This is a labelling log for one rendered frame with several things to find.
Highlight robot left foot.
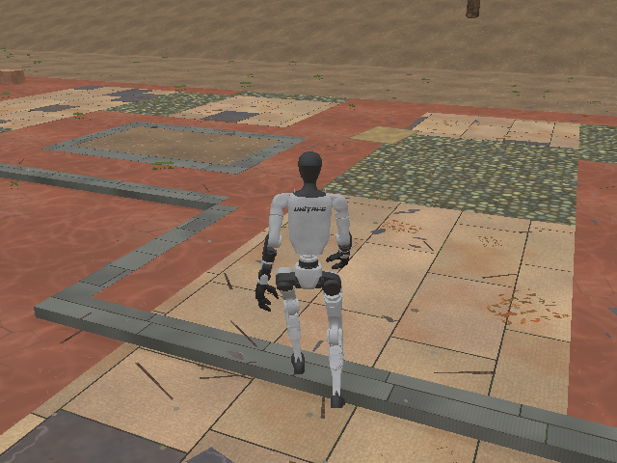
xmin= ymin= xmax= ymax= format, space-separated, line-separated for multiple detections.
xmin=291 ymin=352 xmax=305 ymax=374

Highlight robot foot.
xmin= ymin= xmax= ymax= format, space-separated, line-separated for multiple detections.
xmin=331 ymin=393 xmax=346 ymax=408
xmin=291 ymin=352 xmax=305 ymax=374

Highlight robot left upper arm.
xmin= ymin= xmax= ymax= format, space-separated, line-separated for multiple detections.
xmin=267 ymin=193 xmax=290 ymax=248

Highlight robot right forearm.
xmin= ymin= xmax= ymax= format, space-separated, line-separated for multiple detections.
xmin=338 ymin=232 xmax=352 ymax=259

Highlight left robot hand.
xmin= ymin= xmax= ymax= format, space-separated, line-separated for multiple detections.
xmin=255 ymin=283 xmax=279 ymax=312

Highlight robot right foot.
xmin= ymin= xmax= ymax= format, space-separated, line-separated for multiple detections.
xmin=331 ymin=393 xmax=346 ymax=408

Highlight right robot hand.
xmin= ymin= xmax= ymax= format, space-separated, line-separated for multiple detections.
xmin=326 ymin=252 xmax=349 ymax=269

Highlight robot left forearm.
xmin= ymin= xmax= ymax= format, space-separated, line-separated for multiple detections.
xmin=257 ymin=233 xmax=277 ymax=285

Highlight robot right upper arm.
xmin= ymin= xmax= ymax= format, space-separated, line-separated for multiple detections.
xmin=330 ymin=194 xmax=350 ymax=246

